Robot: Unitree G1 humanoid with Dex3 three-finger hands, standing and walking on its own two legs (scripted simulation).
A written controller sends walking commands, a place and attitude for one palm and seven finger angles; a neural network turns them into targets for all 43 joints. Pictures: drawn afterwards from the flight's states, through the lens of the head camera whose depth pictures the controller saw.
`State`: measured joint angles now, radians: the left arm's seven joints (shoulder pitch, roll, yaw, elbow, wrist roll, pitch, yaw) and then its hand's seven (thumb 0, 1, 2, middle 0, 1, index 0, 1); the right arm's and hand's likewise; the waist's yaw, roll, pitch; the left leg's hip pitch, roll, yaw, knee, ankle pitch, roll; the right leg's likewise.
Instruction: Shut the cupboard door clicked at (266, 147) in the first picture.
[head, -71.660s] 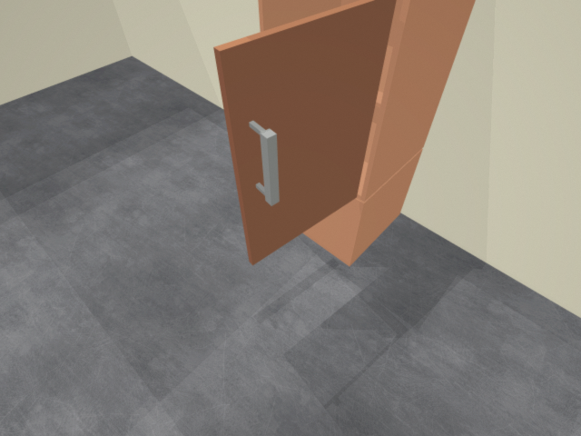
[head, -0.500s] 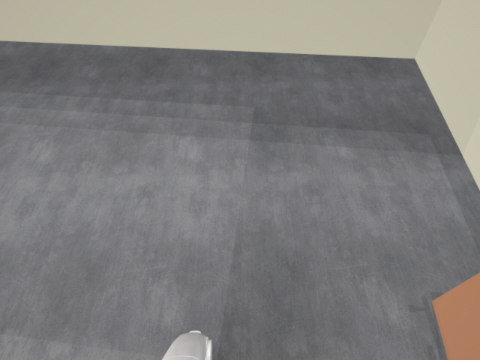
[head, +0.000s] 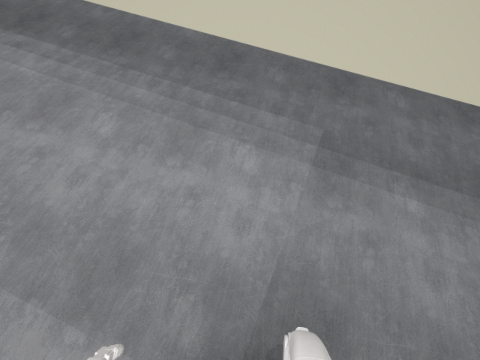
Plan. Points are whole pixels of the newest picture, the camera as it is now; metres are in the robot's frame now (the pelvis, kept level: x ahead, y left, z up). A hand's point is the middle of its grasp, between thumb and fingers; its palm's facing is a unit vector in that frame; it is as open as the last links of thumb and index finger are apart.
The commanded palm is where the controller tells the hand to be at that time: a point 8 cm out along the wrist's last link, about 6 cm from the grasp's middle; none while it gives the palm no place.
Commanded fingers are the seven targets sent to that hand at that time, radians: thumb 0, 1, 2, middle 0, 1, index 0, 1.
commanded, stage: turn to face it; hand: left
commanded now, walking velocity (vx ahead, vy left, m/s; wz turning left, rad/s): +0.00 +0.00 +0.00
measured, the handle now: out of the picture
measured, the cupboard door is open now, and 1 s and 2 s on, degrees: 3 3 3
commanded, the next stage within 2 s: none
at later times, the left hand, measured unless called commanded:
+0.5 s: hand (173, 315) +0.22 +0.14 -0.17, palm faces -0.11 -0.97 -0.22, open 7.2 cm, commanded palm none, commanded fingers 0.00 0.90 0.90 -0.20 -0.30 -0.20 -0.30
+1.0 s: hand (190, 244) +0.37 +0.13 -0.16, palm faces -0.44 -0.86 -0.27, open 7.4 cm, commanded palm none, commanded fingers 0.00 0.90 0.90 -0.20 -0.30 -0.20 -0.30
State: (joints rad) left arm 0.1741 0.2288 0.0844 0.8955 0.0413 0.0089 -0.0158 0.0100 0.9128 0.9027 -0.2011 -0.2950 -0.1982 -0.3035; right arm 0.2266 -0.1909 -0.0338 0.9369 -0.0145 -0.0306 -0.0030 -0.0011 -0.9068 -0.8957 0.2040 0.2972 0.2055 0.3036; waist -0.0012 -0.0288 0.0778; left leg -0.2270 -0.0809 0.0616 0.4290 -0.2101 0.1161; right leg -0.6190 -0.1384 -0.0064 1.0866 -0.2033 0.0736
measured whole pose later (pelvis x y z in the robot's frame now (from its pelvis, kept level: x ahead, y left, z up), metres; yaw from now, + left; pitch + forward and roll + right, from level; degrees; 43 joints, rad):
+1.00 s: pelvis +0.17 -0.02 -0.02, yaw -28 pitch +0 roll -1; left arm 0.15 0.27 0.09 0.85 0.03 0.06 -0.05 0.01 0.91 0.90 -0.20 -0.30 -0.20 -0.30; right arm 0.19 -0.24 -0.05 0.88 -0.02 0.03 -0.01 0.00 -0.90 -0.90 0.21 0.30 0.21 0.30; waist 0.00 0.03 0.09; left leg -0.24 0.16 0.22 0.66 -0.39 -0.04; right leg -0.29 -0.02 -0.08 0.61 -0.28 0.00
